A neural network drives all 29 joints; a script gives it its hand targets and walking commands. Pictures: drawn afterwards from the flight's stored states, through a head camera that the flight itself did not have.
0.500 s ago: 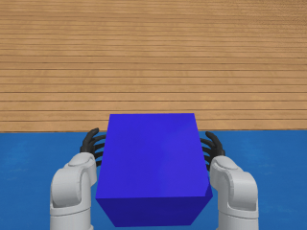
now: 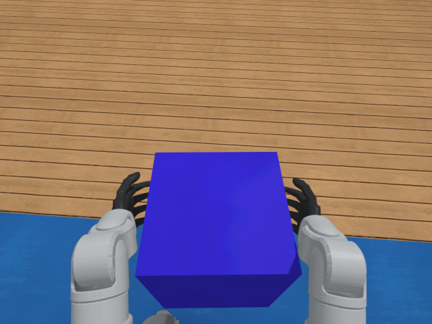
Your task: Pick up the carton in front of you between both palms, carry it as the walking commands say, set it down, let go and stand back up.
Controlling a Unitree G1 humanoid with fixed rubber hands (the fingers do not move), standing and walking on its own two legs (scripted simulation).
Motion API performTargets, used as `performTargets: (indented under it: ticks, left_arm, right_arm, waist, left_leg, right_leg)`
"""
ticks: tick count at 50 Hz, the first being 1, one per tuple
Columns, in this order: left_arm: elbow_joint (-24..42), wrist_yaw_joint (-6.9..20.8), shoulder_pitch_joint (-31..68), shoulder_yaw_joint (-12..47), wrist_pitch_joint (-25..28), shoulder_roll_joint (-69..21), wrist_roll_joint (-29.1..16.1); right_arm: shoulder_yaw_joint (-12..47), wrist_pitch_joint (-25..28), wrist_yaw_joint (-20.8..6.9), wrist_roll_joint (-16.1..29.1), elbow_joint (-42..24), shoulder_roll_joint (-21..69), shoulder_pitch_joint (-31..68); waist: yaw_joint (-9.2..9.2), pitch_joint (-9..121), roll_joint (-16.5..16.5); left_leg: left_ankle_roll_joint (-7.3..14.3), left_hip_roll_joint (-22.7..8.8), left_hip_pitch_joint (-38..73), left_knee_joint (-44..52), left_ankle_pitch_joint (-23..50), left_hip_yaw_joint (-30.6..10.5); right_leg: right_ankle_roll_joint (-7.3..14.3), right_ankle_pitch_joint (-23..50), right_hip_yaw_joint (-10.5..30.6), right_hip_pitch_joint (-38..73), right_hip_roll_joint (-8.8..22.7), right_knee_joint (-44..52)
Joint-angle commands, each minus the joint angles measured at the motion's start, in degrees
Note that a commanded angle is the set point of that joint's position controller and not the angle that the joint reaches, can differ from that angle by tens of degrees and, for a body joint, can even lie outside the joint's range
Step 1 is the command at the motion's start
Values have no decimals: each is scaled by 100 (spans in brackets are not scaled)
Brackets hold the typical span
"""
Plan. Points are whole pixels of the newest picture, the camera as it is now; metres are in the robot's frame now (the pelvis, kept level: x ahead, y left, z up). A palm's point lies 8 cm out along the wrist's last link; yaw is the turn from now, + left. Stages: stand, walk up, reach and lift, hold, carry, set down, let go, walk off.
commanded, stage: carry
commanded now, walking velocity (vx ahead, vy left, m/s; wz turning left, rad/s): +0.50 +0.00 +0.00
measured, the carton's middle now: (216, 235) +0.28 +0.01 +0.02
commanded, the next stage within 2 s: none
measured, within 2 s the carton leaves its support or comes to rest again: neither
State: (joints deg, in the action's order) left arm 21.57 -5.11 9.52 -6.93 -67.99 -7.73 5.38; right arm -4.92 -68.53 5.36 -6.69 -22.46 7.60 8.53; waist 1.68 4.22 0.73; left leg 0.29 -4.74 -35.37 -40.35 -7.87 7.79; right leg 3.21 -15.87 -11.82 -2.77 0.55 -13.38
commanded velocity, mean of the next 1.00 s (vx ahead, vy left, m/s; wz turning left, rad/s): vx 0.50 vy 0.00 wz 0.00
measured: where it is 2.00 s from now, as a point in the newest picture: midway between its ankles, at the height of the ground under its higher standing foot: (226, 137)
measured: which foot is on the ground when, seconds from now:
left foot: up 0.00-0.12, down 0.14-0.66, up 0.68-1.00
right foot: down 0.00-0.18, up 0.20-0.62, down 0.64-1.00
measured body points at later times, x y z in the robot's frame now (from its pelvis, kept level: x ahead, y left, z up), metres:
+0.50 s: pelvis +0.35 +0.02 +0.00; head +0.36 +0.04 +0.45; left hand +0.63 +0.16 +0.06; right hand +0.61 -0.14 +0.07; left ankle +0.25 +0.10 -0.75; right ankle +0.45 -0.13 -0.70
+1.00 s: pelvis +0.66 -0.03 -0.01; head +0.71 -0.05 +0.44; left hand +1.05 +0.12 +0.16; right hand +1.05 -0.19 +0.15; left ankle +0.76 +0.10 -0.67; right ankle +0.59 -0.09 -0.75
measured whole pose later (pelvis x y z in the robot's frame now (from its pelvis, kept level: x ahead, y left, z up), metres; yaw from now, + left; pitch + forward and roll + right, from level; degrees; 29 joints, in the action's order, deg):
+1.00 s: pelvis +0.66 -0.03 -0.01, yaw -2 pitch +6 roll +1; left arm 0.1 -8.6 47.6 -15.1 -75.4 0.6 1.8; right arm -13.7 -77.2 7.7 -3.3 -0.6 -1.5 48.2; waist 2.6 -0.6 -1.1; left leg 2.5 -4.7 -44.7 -58.3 -12.6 3.7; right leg 5.5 -18.9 -10.2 -11.3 0.0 -23.2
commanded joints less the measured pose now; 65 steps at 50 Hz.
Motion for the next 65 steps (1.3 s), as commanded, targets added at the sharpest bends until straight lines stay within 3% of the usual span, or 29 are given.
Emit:
performTargets:
  ticks: [1, 5, 7, 8, 9, 10, 13, 15, 18, 23, 27, 30, 31, 32, 33, 34, 35, 37, 41, 50, 53, 55, 56, 57, 58, 59, 61, 63, 65]
  left_arm:
    - [186, 1623, 2226, 4142, -169, -4970, -2335]
    - [148, 1574, 2223, 4078, -214, -4896, -2225]
    - [188, 1571, 2278, 4093, -228, -4883, -2189]
    - [167, 1580, 2354, 4105, -231, -4858, -2174]
    - [227, 1577, 2386, 4203, -260, -4967, -2191]
    - [119, 1588, 2436, 4208, -206, -5029, -2185]
    - [-50, 1590, 2407, 4252, 32, -5557, -2193]
    - [-109, 1555, 2236, 4308, 169, -5736, -2168]
    - [-132, 1465, 1919, 4378, 320, -5781, -2042]
    - [248, 1367, 2027, 4514, 335, -5474, -2084]
    - [703, 1324, 2724, 4511, 117, -4825, -2305]
    - [700, 1254, 3343, 4315, -124, -4169, -2430]
    - [544, 1218, 3487, 4195, -200, -3961, -2407]
    - [380, 1186, 3719, 4054, -291, -3786, -2374]
    - [162, 1165, 4042, 3862, -361, -3403, -2306]
    - [-66, 1151, 4271, 3789, -421, -3461, -2420]
    - [-62, 1136, 4577, 3765, -497, -3599, -2603]
    - [-112, 1130, 5426, 3722, -565, -3917, -2834]
    - [-572, 1164, 6565, 3524, -670, -4266, -3071]
    - [-2008, 1185, 7928, 2778, -805, -4740, -2917]
    - [-2270, 1169, 8026, 2579, -822, -4936, -2804]
    - [-2432, 1157, 7946, 2495, -824, -5077, -2723]
    - [-2451, 1155, 7929, 2492, -815, -5151, -2690]
    - [-2396, 1162, 7975, 2500, -819, -5259, -2667]
    - [-2341, 1161, 8030, 2518, -811, -5353, -2612]
    - [-2195, 1123, 8177, 2529, -773, -5409, -2578]
    - [-1756, 1009, 8209, 2490, -690, -5411, -2445]
    - [-1452, 873, 7947, 2510, -606, -5299, -2257]
    - [-1190, 769, 7588, 2623, -525, -5130, -2060]
  right_arm:
    - [3985, -18, -1322, 2114, -168, 5128, 2385]
    - [4029, -116, -1406, 2289, -209, 5045, 2546]
    - [3994, -110, -1448, 2307, -87, 5041, 2454]
    - [3968, -118, -1470, 2284, -28, 5065, 2376]
    - [3911, -41, -1511, 2223, 156, 5052, 2374]
    - [3988, -14, -1537, 2330, 207, 5241, 2322]
    - [4123, 162, -1584, 2489, -29, 5660, 2651]
    - [4215, 255, -1610, 2560, -120, 5758, 2661]
    - [4225, 337, -1674, 2581, -157, 5639, 2383]
    - [4157, 345, -1683, 2540, -333, 5197, 2226]
    - [4068, 199, -1521, 2519, -646, 4598, 2734]
    - [3931, -19, -1342, 2520, -711, 3935, 3486]
    - [3883, -111, -1285, 2507, -648, 3711, 3743]
    - [3835, -205, -1233, 2493, -526, 3525, 4074]
    - [3832, -335, -1179, 2598, -416, 3546, 4440]
    - [3780, -406, -1144, 2680, -355, 3532, 4932]
    - [3692, -461, -1112, 2719, -133, 3665, 5220]
    - [3521, -513, -1059, 2817, 237, 3907, 5804]
    - [3239, -586, -913, 2731, 839, 4205, 6655]
    - [2588, -693, -837, 2611, 2142, 4683, 8017]
    - [2395, -725, -872, 2589, 2397, 4899, 8106]
    - [2277, -727, -914, 2573, 2557, 5018, 7999]
    - [2209, -708, -946, 2581, 2634, 5039, 7885]
    - [2161, -673, -974, 2540, 2633, 5064, 7866]
    - [2198, -627, -996, 2526, 2587, 5164, 7912]
    - [2252, -615, -1029, 2682, 2332, 5283, 8013]
    - [2484, -539, -1067, 2957, 1570, 5612, 8513]
    - [2698, -469, -1046, 3129, 954, 5724, 8735]
    - [2894, -419, -1022, 3174, 551, 5636, 8622]
  waist:
    - [-20, 732, 698]
    - [-85, 724, 922]
    - [-264, 1380, 659]
    - [-390, 1760, 23]
    - [-342, 2163, -1586]
    - [-297, 1935, -1488]
    - [-288, 1729, -200]
    - [-243, 1759, -442]
    - [-241, 1607, -738]
    - [-277, 1026, -903]
    - [-321, 632, -975]
    - [-207, 925, -1031]
    - [-48, 1312, -756]
    - [150, 1786, -258]
    - [116, 2346, 1269]
    - [217, 2270, 1814]
    - [164, 2120, 1346]
    - [94, 2004, 227]
    - [67, 2141, 501]
    - [227, 1720, 563]
    - [150, 1589, 816]
    - [-249, 1907, 854]
    - [-580, 2517, 532]
    - [-703, 3325, -689]
    - [-683, 3647, -1973]
    - [-738, 3462, -1671]
    - [-742, 3002, -680]
    - [-662, 3034, -473]
    - [-650, 3096, -536]
  left_leg:
    - [57, 192, -200, 612, 406, 402]
    - [242, 471, 1032, 1154, 535, 758]
    - [285, 711, 3005, 1460, 220, 974]
    - [371, -320, 4030, 1609, -625, -438]
    - [1325, -1815, 5288, 2258, -1286, -3296]
    - [1413, -1928, 5179, 2792, -293, -3772]
    - [954, -1598, 4327, 2507, 1383, -1989]
    - [710, -1352, 4009, 2707, 1102, -1360]
    - [696, -1164, 4029, 2885, 1248, -800]
    - [668, -847, 4156, 2893, 1814, -167]
    - [652, -826, 4069, 2753, 2180, 91]
    - [434, -789, 3905, 1649, 3107, 370]
    - [293, -526, 3592, 621, 3160, 639]
    - [171, -343, 2760, -663, 2004, 591]
    - [-67, 299, 1176, -2458, 106, 346]
    - [-7, 817, -20, -3528, -2075, -332]
    - [212, 362, -349, -4059, -1949, -836]
    - [401, 11, -397, -3876, -1415, -878]
    - [292, -14, -429, -3251, -902, -669]
    - [244, 117, -1363, -1155, -316, -165]
    - [400, 441, -477, 2, -220, 280]
    - [542, 962, 1022, 775, -136, 699]
    - [623, 860, 2626, 1137, 332, 478]
    - [1082, -657, 4575, 732, 811, -1654]
    - [1832, -1557, 5765, 1432, 1316, -3973]
    - [1860, -1440, 5988, 1554, 1496, -3987]
    - [1455, -1241, 5683, 1143, 2400, -2952]
    - [1215, -1099, 5385, 1260, 1965, -2491]
    - [1268, -1094, 5427, 1343, 1785, -2331]
  right_leg:
    - [396, 3206, 623, 1142, 1245, 149]
    - [161, 4698, 173, 1026, 1199, -553]
    - [-99, 4512, -254, 305, 898, -2292]
    - [-213, 2745, -165, -646, 774, -3644]
    - [-431, 469, 189, -2583, -21, -5335]
    - [-328, -1004, 914, -3278, -111, -6107]
    - [-100, -328, 1211, -3319, 591, -5755]
    - [-154, 39, 1040, -3044, 621, -5086]
    - [-277, 246, 692, -3203, 526, -4219]
    - [-375, 975, 257, -3439, 424, -2704]
    - [-188, 1403, -17, -3038, 256, -1917]
    - [7, 1247, -206, -1806, -17, -1695]
    - [25, 1038, -464, -788, -312, -1452]
    - [23, 622, 130, 395, 146, -1481]
    - [824, -372, 3051, 1565, 1887, -862]
    - [1261, -231, 4425, 1831, 2260, -39]
    - [1142, 196, 3828, 1647, 2181, -230]
    - [825, 1299, 2719, 968, 1809, -564]
    - [785, 1454, 1801, 589, 1528, -482]
    - [906, 2698, 1196, 1368, 1204, -744]
    - [692, 3756, 812, 1269, 1079, -971]
    - [378, 5569, 261, 1025, 949, -2167]
    - [129, 4808, 102, 398, 779, -3298]
    - [-126, 2573, 347, -1152, 499, -4727]
    - [-278, -1168, 811, -2975, -486, -6100]
    - [-164, -1322, 1375, -3792, -435, -7002]
    - [13, -974, 1424, -4473, -46, -7016]
    - [26, -650, 1416, -4331, 124, -6547]
    - [-17, -750, 1290, -4457, 116, -6305]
